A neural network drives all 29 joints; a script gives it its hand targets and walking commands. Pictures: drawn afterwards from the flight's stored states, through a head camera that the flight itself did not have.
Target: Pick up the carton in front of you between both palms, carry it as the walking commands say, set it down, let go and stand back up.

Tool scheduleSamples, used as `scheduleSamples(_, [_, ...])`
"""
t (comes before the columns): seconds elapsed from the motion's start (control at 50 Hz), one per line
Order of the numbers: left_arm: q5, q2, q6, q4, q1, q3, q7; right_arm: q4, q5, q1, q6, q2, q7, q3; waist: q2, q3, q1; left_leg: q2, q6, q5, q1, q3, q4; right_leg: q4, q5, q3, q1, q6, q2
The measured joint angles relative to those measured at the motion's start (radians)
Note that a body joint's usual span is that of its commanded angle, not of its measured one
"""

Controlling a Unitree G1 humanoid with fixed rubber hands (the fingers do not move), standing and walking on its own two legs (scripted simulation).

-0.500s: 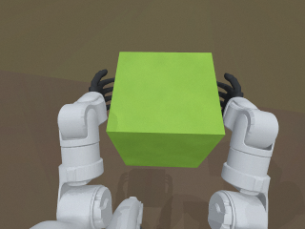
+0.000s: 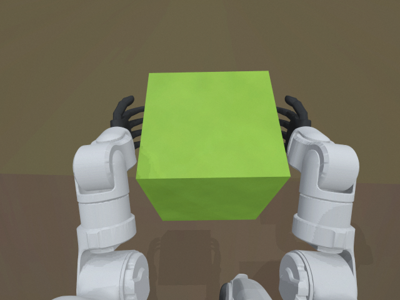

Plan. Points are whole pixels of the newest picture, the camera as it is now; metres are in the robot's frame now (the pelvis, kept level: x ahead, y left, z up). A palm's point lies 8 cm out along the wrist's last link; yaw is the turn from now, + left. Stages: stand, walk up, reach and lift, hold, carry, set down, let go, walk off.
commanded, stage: carry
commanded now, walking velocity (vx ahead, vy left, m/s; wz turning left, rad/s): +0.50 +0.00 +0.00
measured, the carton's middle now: (208, 155) +0.37 -0.02 +0.09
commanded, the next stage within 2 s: none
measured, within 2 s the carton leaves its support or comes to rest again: neither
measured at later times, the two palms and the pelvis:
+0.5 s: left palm (138, 33) +0.68 +0.15 +0.20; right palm (258, 37) +0.66 -0.15 +0.19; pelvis +0.32 +0.01 +0.04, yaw +0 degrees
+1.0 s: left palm out of the picture +0.96 +0.16 +0.24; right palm out of the picture +0.99 -0.14 +0.24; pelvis +0.63 -0.03 +0.10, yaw +1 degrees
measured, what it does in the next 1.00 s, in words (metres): climbs: right foot 0.04 m higher, then left foot 0.03 m higher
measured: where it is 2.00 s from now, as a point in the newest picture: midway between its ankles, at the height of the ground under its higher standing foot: (194, 115)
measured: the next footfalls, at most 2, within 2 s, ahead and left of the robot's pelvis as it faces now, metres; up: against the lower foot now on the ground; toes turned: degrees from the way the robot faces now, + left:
right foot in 0.02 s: +0.20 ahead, -0.11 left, +0.04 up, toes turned -7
left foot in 0.42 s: +0.45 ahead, +0.10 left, +0.07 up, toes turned +8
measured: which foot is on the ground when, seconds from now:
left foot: down 0.00-0.04, up 0.06-0.40, down 0.42-0.84, up 0.86-1.00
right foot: up 0.00-0.00, down 0.02-0.42, up 0.44-0.78, down 0.80-1.00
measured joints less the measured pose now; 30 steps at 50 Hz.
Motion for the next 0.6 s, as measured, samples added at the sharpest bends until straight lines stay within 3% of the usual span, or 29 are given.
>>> scheduleSamples(0.02, [-0.002, 0.004, 0.003, 0.018, -0.015, -0.005, 0.001, 0.000, -0.001, -0.006, 0.010, -0.007, 0.000, -0.004, 0.008, -0.006, 0.020, 0.018, -0.006, -0.037, 0.010, -0.007, 0.046, -0.063, 0.022, -0.024, 0.048, -0.012, 0.019])
scheduleSamples(0.06, [-0.005, 0.007, -0.005, 0.071, -0.044, -0.025, 0.010, 0.007, 0.001, -0.009, 0.023, -0.029, 0.004, -0.016, 0.026, -0.003, 0.073, 0.053, 0.000, -0.049, -0.054, -0.047, 0.292, -0.036, 0.027, -0.051, 0.087, -0.025, 0.043])
scheduleSamples(0.1, [-0.011, 0.009, 0.001, 0.110, -0.047, -0.038, 0.020, 0.022, -0.006, -0.002, 0.039, -0.029, 0.008, -0.032, 0.007, -0.001, 0.116, 0.010, 0.016, -0.016, -0.190, -0.116, 0.626, -0.037, -0.033, -0.048, 0.129, -0.029, 0.048])
scheduleSamples(0.14, [-0.028, 0.013, 0.010, 0.121, -0.033, -0.041, 0.028, 0.028, -0.026, -0.003, 0.055, -0.008, 0.009, -0.055, -0.005, 0.009, 0.145, -0.022, 0.037, 0.016, -0.323, -0.127, 0.849, -0.091, -0.048, -0.040, 0.188, -0.024, 0.050])
scheduleSamples(0.18, [-0.046, 0.019, 0.010, 0.113, -0.022, -0.040, 0.039, 0.020, -0.050, -0.005, 0.059, 0.019, 0.010, -0.069, -0.008, 0.024, 0.159, -0.028, 0.051, 0.047, -0.430, -0.115, 0.906, -0.153, -0.049, -0.035, 0.250, -0.018, 0.049])
scheduleSamples(0.26, [-0.072, 0.028, -0.003, 0.088, -0.044, -0.023, 0.043, -0.035, -0.075, -0.012, 0.049, 0.043, 0.013, -0.073, -0.011, 0.043, 0.163, -0.004, 0.055, 0.099, -0.581, -0.085, 0.800, -0.249, -0.070, -0.029, 0.364, -0.011, 0.045])
scheduleSamples(0.34, [-0.078, 0.031, -0.008, 0.105, -0.078, -0.016, 0.043, -0.052, -0.077, -0.008, 0.043, 0.036, 0.015, -0.064, -0.016, 0.020, 0.145, 0.022, 0.053, 0.157, -0.600, -0.057, 0.510, -0.315, -0.117, -0.020, 0.474, 0.011, 0.038])
scheduleSamples(0.4, [-0.065, 0.033, 0.004, 0.137, -0.084, -0.011, 0.041, -0.013, -0.077, -0.007, 0.045, 0.031, 0.016, -0.060, -0.040, -0.009, 0.110, -0.004, 0.069, 0.185, -0.511, 0.008, 0.298, -0.301, -0.192, -0.005, 0.549, 0.043, 0.004])
scheduleSamples(0.44, [-0.057, 0.046, 0.010, 0.153, -0.079, -0.002, 0.034, 0.042, -0.081, -0.021, 0.031, 0.033, 0.016, -0.048, -0.060, -0.014, 0.066, -0.032, 0.080, 0.195, -0.451, 0.044, 0.275, -0.129, -0.247, 0.014, 0.526, 0.048, -0.041])
scheduleSamples(0.48, [-0.053, 0.051, 0.012, 0.162, -0.059, 0.009, 0.019, 0.081, -0.086, -0.015, 0.019, 0.038, 0.015, -0.029, -0.046, -0.005, 0.013, -0.038, 0.077, 0.137, -0.416, 0.043, 0.301, 0.199, -0.211, 0.090, 0.402, 0.045, -0.011])
scheduleSamples(0.52, [-0.038, 0.035, 0.019, 0.159, -0.047, 0.023, 0.013, 0.079, -0.066, 0.010, 0.023, 0.032, 0.014, -0.015, -0.030, 0.012, -0.024, -0.038, 0.070, 0.115, -0.362, 0.032, 0.260, 0.465, -0.166, 0.116, 0.263, 0.026, 0.027])
scheduleSamples(0.56, [-0.018, 0.011, 0.020, 0.140, -0.040, 0.033, 0.011, 0.061, -0.042, 0.033, 0.020, 0.022, 0.008, -0.007, -0.026, 0.028, -0.043, -0.037, 0.060, 0.116, -0.302, 0.025, 0.196, 0.563, -0.121, 0.110, 0.143, 0.009, 0.037])
scheduleSamples(0.6, [-0.004, -0.006, 0.015, 0.104, -0.032, 0.033, 0.009, 0.039, -0.018, 0.041, 0.011, 0.015, 0.003, -0.007, -0.024, 0.041, -0.050, -0.034, 0.058, 0.112, -0.242, 0.022, 0.136, 0.552, -0.095, 0.096, 0.047, 0.001, 0.030])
